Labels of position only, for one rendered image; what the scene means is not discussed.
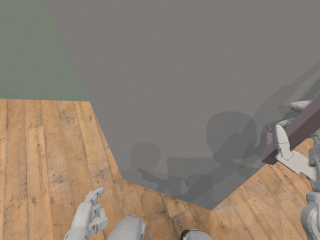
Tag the robot right foot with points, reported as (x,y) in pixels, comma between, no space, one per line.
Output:
(183,234)

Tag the right robot hand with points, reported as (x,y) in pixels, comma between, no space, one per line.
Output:
(293,160)

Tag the left robot thigh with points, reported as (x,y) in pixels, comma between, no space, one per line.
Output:
(129,228)

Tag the handle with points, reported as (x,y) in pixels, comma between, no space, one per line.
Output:
(303,126)

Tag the right robot forearm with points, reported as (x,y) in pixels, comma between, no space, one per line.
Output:
(310,216)

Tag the fridge door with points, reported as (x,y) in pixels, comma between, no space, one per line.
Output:
(185,91)

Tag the left robot forearm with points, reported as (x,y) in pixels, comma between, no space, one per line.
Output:
(77,234)

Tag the left robot hand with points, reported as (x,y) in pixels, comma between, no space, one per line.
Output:
(86,213)

